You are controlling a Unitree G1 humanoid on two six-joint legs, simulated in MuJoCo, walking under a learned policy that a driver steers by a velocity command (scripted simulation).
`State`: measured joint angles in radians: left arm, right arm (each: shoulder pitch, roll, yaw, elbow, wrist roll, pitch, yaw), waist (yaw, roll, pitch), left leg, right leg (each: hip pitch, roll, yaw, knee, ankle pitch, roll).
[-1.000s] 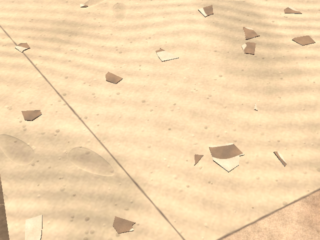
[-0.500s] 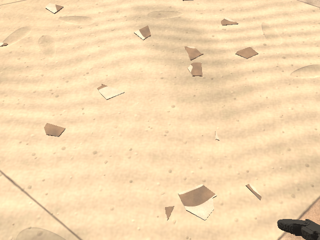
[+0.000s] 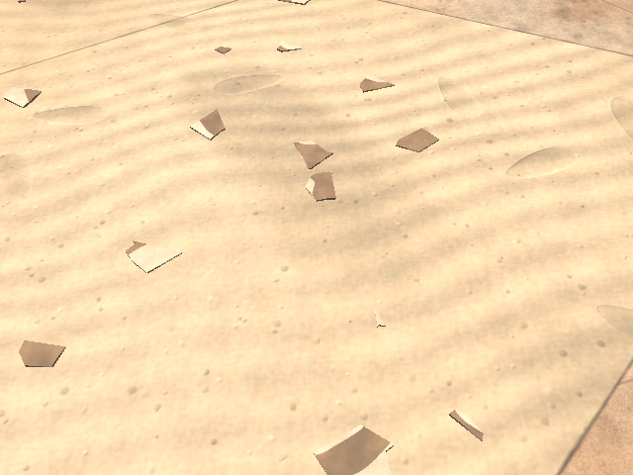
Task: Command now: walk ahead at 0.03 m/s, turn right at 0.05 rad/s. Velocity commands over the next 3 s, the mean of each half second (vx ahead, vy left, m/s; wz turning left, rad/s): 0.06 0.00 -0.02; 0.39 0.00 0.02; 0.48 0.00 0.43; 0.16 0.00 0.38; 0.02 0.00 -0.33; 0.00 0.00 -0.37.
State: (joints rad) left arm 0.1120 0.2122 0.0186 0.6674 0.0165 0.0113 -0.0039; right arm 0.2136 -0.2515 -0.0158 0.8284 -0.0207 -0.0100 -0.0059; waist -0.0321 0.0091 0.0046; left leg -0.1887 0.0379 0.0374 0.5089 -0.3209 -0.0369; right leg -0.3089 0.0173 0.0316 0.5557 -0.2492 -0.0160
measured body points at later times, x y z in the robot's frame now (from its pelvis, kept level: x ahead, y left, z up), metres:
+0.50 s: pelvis +0.02 +0.01 -0.01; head +0.02 +0.00 +0.44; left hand +0.12 +0.26 -0.13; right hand +0.06 -0.26 -0.14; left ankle -0.03 +0.13 -0.73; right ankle +0.03 -0.11 -0.73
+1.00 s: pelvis +0.21 -0.02 -0.02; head +0.25 -0.02 +0.43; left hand +0.46 +0.21 -0.09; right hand +0.11 -0.27 -0.15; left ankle -0.01 +0.13 -0.71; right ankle +0.33 -0.12 -0.74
